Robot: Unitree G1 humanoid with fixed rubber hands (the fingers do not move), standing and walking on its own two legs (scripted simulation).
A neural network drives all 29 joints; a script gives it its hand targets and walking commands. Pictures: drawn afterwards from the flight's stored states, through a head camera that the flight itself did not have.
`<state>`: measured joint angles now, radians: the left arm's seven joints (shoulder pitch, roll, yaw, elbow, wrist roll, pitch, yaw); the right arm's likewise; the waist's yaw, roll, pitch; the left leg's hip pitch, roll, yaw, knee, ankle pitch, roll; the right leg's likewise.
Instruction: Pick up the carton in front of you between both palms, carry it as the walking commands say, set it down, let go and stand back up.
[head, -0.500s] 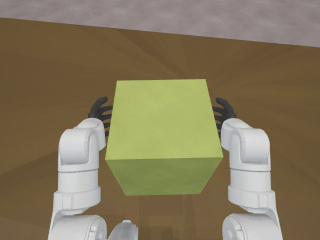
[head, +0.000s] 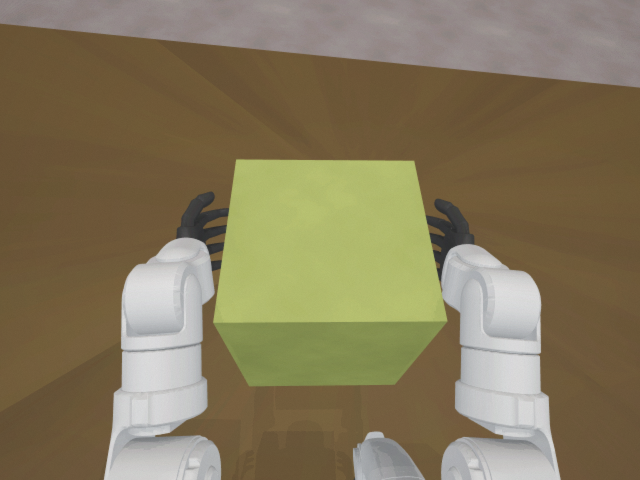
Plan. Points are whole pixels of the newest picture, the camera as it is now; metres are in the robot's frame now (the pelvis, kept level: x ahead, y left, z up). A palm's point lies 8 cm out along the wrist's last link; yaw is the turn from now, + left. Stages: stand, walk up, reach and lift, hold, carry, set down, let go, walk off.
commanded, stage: carry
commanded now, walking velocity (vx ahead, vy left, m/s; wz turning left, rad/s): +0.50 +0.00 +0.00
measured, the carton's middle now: (323, 284) +0.36 -0.02 +0.00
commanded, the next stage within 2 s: none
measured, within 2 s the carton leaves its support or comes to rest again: neither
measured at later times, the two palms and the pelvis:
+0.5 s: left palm (212, 105) +0.67 +0.14 +0.04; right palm (391, 100) +0.69 -0.16 +0.03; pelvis +0.32 -0.04 -0.05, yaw +2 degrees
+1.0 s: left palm (237, 27) +1.00 +0.13 -0.01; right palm (373, 35) +0.97 -0.17 -0.01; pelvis +0.63 +0.00 -0.10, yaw +0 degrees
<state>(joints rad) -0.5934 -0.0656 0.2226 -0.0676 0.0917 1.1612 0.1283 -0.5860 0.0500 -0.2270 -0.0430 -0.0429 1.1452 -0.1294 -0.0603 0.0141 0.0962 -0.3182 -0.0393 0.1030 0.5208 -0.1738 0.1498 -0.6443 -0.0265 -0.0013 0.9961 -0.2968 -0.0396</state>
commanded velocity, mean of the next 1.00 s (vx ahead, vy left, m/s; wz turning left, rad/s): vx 0.50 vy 0.00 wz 0.00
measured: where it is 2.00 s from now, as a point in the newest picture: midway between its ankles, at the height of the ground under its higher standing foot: (305, 204)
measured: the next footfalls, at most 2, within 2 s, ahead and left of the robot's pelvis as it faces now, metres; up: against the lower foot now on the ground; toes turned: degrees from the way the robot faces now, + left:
right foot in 0.20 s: +0.31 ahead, -0.07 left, -0.05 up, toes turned -1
left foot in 0.72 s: +0.63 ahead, +0.03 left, -0.09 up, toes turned +2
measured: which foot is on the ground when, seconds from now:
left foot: down 0.00-0.18, up 0.20-0.70, down 0.72-1.00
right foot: up 0.00-0.18, down 0.20-0.72, up 0.74-1.00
